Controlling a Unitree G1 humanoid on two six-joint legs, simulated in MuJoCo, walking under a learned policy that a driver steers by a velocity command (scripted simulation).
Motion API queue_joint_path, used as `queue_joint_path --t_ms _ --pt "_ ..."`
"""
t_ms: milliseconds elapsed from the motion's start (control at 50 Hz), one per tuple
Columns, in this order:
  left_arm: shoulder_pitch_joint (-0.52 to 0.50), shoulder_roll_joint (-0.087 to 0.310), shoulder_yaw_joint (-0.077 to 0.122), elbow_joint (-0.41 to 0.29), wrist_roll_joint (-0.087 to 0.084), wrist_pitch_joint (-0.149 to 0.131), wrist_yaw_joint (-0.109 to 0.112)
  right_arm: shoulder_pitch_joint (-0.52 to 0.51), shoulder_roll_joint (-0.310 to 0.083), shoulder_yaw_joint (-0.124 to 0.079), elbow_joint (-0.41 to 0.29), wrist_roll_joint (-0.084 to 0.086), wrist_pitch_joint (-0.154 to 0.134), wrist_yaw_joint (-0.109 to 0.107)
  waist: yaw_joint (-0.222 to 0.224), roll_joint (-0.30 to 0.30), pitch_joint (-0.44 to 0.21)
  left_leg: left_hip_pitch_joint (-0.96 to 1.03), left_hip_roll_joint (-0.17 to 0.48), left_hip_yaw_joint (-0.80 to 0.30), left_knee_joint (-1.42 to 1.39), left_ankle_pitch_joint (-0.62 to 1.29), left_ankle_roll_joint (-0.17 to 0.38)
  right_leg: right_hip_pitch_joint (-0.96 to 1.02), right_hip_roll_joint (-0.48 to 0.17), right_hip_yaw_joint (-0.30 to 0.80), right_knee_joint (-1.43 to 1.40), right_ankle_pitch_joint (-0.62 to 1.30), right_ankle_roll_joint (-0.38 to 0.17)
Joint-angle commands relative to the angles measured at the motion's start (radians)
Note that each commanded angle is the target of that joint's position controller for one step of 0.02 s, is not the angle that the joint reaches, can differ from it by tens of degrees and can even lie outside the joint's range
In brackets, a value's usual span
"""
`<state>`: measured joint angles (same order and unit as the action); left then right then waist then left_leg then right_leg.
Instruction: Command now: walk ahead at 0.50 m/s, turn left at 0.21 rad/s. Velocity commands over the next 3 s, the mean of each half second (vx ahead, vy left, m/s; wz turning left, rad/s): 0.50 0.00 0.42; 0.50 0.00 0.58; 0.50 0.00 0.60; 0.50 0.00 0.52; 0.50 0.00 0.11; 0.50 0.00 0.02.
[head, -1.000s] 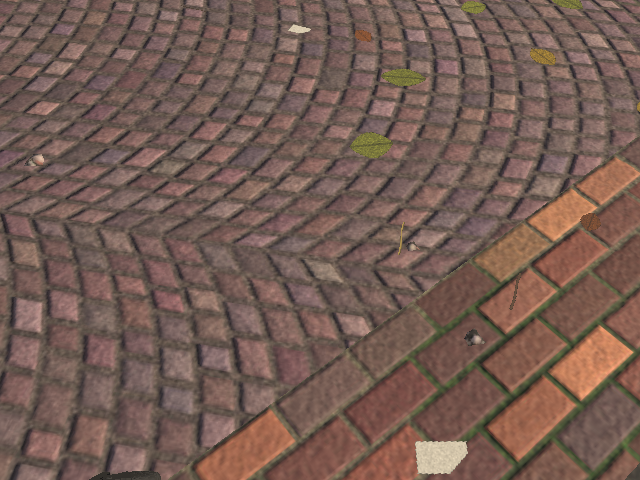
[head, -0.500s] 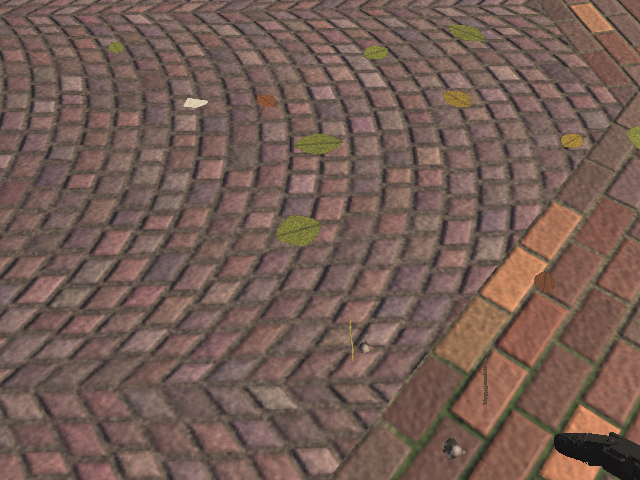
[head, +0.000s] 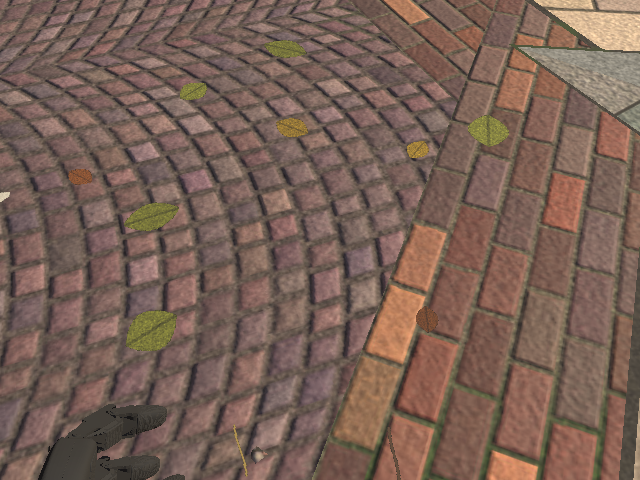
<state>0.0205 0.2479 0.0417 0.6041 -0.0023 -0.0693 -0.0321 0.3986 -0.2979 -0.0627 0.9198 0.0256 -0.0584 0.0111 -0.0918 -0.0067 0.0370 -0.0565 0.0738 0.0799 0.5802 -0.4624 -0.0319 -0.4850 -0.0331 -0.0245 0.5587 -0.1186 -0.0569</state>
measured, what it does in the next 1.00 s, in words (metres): walks ahead, turning left: left foot, then right foot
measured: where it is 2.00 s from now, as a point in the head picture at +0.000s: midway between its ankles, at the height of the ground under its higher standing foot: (79, 305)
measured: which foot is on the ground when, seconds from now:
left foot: up 0.00-0.48, down 0.50-0.98, up 1.00-1.00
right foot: down 0.00-0.48, up 0.50-0.96, down 0.98-1.00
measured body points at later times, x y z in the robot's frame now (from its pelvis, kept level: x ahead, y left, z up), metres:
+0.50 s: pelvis +0.26 +0.05 -0.01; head +0.29 +0.07 +0.44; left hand +0.21 +0.34 -0.14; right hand +0.52 -0.13 -0.09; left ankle +0.35 +0.17 -0.73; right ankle +0.11 -0.12 -0.71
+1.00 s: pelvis +0.54 +0.13 +0.00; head +0.56 +0.15 +0.45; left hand +0.61 +0.46 -0.06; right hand +0.73 -0.10 -0.11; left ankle +0.35 +0.16 -0.71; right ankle +0.70 +0.09 -0.73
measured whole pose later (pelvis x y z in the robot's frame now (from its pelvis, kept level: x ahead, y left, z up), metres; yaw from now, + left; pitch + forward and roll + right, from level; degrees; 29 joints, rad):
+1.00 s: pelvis +0.54 +0.13 +0.00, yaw +34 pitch +3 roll -1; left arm 0.03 0.27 0.05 0.68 0.01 -0.13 -0.02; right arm 0.38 -0.31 -0.09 0.74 0.02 -0.03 -0.02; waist -0.07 0.01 0.00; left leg -0.12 -0.09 -0.23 0.66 -0.49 0.05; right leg -0.47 0.03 0.03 0.50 -0.08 -0.02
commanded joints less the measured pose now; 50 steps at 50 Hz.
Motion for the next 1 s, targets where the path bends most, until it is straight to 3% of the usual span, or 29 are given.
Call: queue_joint_path --t_ms 20,40,80,120,180,300,400,440,460,480,500,520,540,560,580,600,620,680,740,800,840,900,940,960,980,1000 --pt "0.443 0.258 0.093 0.035 0.023 0.002 0.024 -0.004 -0.084 0.004 -0.095 0.012 -0.047 0.004 0.234 -0.183 -0.459 -0.668 -0.055 -0.183 0.703 -0.137 0.034 0.886 -0.411 0.697 -0.193 -0.082 -0.262" --pt "0.39 0.207 0.074 0.044 0.013 -0.002 0.023 -0.084 -0.135 -0.015 -0.123 0.033 -0.049 0.004 0.224 -0.156 -0.286 -0.749 -0.012 -0.177 0.74 -0.071 0.042 0.776 -0.369 0.532 -0.21 -0.064 -0.218" --pt "0.271 0.127 0.05 0.054 0.003 -0.011 0.018 -0.14 -0.121 -0.018 -0.13 0.008 -0.034 -0.004 0.159 -0.112 -0.136 -0.7 0.053 -0.155 0.655 0.075 0.04 0.533 -0.285 0.323 -0.274 -0.002 -0.167" --pt "0.206 0.099 0.047 0.063 0.012 -0.029 0.015 -0.098 -0.083 -0.02 -0.118 0.008 -0.001 -0.004 0.098 -0.119 -0.086 -0.588 0.078 -0.169 0.61 0.153 0.033 0.384 -0.257 0.214 -0.358 0.028 -0.15" --pt "0.183 0.12 0.059 0.091 0.017 -0.049 0.025 -0.126 -0.043 -0.015 -0.138 0.004 0.026 -0.006 0.07 -0.068 -0.03 -0.61 0.081 -0.18 0.542 0.233 0.018 0.329 -0.265 0.098 -0.423 0.117 -0.153" --pt "0.231 0.17 0.078 0.137 0.012 -0.041 0.048 -0.297 -0.015 -0.001 -0.196 -0.006 0.022 0.027 0.121 -0.036 0.029 -0.611 0.055 -0.115 0.217 0.496 0.031 0.375 -0.232 -0.106 -0.441 0.144 -0.109" --pt "0.285 0.21 0.095 0.175 -0.015 -0.012 0.051 -0.405 -0.035 -0.002 -0.261 -0.006 0.024 0.052 0.148 -0.038 0.062 -0.629 0.026 -0.048 0.089 0.387 0.087 0.532 -0.276 -0.162 -0.364 0.241 -0.079" --pt "0.272 0.241 0.102 0.176 -0.024 0.003 0.054 -0.364 -0.064 -0.018 -0.271 -0.005 0.028 0.055 0.109 -0.068 0.01 -0.524 -0.036 0.013 0.082 0.283 0.126 0.569 -0.275 -0.189 -0.234 0.568 -0.057" --pt "0.26 0.253 0.104 0.174 -0.029 0.013 0.055 -0.274 -0.093 -0.037 -0.255 -0.001 0.03 0.052 0.053 -0.076 -0.048 -0.402 -0.084 0.046 0.069 0.25 0.151 0.564 -0.26 -0.208 -0.095 0.723 -0.04" --pt "0.248 0.244 0.097 0.17 -0.034 0.02 0.056 -0.116 -0.145 -0.069 -0.214 0.002 0.032 0.043 -0.033 -0.057 -0.13 -0.174 -0.14 0.06 0.007 0.303 0.187 0.491 -0.218 -0.238 0.118 0.742 -0.006" --pt "0.268 0.201 0.079 0.153 -0.008 0.012 0.06 0.034 -0.244 -0.107 -0.18 0.004 0.043 0.021 -0.084 0.055 -0.216 0.123 -0.035 -0.145 -0.017 0.338 0.245 0.243 -0.174 -0.243 0.434 0.422 0.051" --pt "0.357 0.052 0.033 0.096 0.023 -0.017 0.049 -0.016 -0.346 -0.115 -0.194 0.005 0.032 0.018 0.056 0.303 -0.304 0.407 0.203 -0.738 -0.148 0.14 0.44 -0.192 0.04 -0.106 0.77 -0.469 0.112" --pt "0.237 0.137 0.041 0.084 -0.019 -0.056 0.038 0.012 -0.258 -0.088 -0.227 -0.002 0.017 0.027 -0.028 0.157 -0.391 0.442 0.255 -0.91 -0.294 0.027 0.444 -0.297 0.043 0.107 0.853 -0.483 0.089" --pt "0.153 0.175 0.051 0.06 -0.052 -0.073 0.032 -0.015 -0.201 -0.072 -0.216 -0.009 0.002 0.029 -0.034 0.11 -0.252 0.359 0.237 -0.776 -0.309 0.095 0.397 -0.377 0.002 0.106 0.833 -0.389 0.063" --pt "0.147 0.162 0.046 0.065 -0.035 -0.082 0.039 -0.07 -0.169 -0.062 -0.223 -0.003 -0.005 0.027 0.009 0.04 -0.179 0.218 0.197 -0.66 -0.297 0.184 0.363 -0.341 -0.044 0.108 0.751 -0.304 0.048" --pt "0.143 0.165 0.052 0.081 0.0 -0.079 0.048 -0.142 -0.122 -0.048 -0.235 -0.005 -0.003 0.025 0.049 0.005 -0.115 0.074 0.147 -0.544 -0.304 0.295 0.325 -0.264 -0.076 0.104 0.661 -0.248 0.046" --pt "0.178 0.172 0.058 0.081 0.005 -0.068 0.047 -0.178 -0.115 -0.043 -0.256 -0.022 -0.005 0.018 0.092 0.061 -0.113 -0.019 0.138 -0.51 -0.318 0.387 0.335 -0.188 -0.092 0.119 0.626 -0.213 0.053" --pt "0.178 0.146 0.055 0.078 0.015 -0.038 0.045 -0.18 -0.127 -0.047 -0.265 -0.018 -0.011 0.003 0.112 0.038 -0.088 -0.14 0.097 -0.414 -0.354 0.522 0.336 -0.127 -0.086 0.094 0.494 -0.164 0.09" --pt "0.067 0.107 0.038 0.043 0.02 -0.031 0.042 -0.131 -0.154 -0.055 -0.251 -0.008 -0.01 -0.016 0.078 0.043 -0.052 -0.179 0.049 -0.341 -0.356 0.543 0.299 -0.131 -0.051 0.078 0.272 0.028 0.12" --pt "-0.037 0.089 0.027 0.021 0.008 -0.039 0.027 -0.09 -0.155 -0.056 -0.241 -0.003 0.0 -0.025 0.032 0.081 -0.037 -0.202 0.015 -0.322 -0.34 0.438 0.258 -0.056 0.003 0.065 0.062 0.192 0.123" --pt "-0.084 0.103 0.029 0.006 -0.003 -0.047 0.017 -0.053 -0.157 -0.057 -0.228 0.001 0.006 -0.026 0.013 0.092 -0.03 -0.179 0.033 -0.365 -0.316 0.391 0.25 -0.03 0.021 0.075 -0.001 0.214 0.118" --pt "-0.084 0.14 0.042 -0.001 -0.007 -0.06 0.005 -0.032 -0.147 -0.057 -0.224 0.002 0.016 -0.031 0.025 0.111 -0.034 -0.089 0.067 -0.455 -0.231 0.364 0.233 -0.008 0.031 0.102 -0.07 0.133 0.091" --pt "-0.01 0.16 0.055 0.014 -0.009 -0.069 0.005 -0.053 -0.144 -0.058 -0.233 0.0 0.022 -0.033 0.072 0.144 -0.05 -0.071 0.067 -0.492 -0.161 0.409 0.211 0.089 0.037 0.089 -0.103 0.062 0.058" --pt "0.083 0.183 0.069 0.037 -0.002 -0.074 0.011 -0.067 -0.117 -0.049 -0.243 -0.003 0.022 -0.031 0.121 0.138 -0.101 -0.095 0.022 -0.469 -0.068 0.467 0.182 0.235 0.028 0.081 -0.132 0.07 0.029" --pt "0.225 0.231 0.084 0.05 0.017 -0.078 0.019 -0.078 -0.063 -0.028 -0.265 -0.015 0.018 -0.026 0.188 0.068 -0.231 -0.199 -0.035 -0.402 0.177 0.397 0.145 0.482 -0.112 0.204 -0.103 0.033 -0.034" --pt "0.338 0.318 0.105 0.08 0.034 -0.067 0.021 0.059 0.007 -0.007 -0.292 0.005 0.009 -0.027 0.146 -0.23 -0.377 -0.552 -0.184 -0.264 0.526 -0.024 0.068 0.844 -0.35 0.638 -0.161 -0.14 -0.197"
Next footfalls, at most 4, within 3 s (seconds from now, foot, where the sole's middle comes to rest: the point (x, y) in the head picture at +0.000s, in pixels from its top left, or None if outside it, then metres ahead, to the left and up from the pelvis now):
0.50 left None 0.39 0.18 -0.76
0.98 right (258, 353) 0.73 0.11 -0.76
1.50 left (84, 358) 0.75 0.50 -0.76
1.96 right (51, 248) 1.07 0.63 -0.76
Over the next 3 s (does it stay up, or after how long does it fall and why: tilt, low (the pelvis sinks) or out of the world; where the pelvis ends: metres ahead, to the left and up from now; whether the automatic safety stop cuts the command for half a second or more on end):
stays up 1.11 1.05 0.00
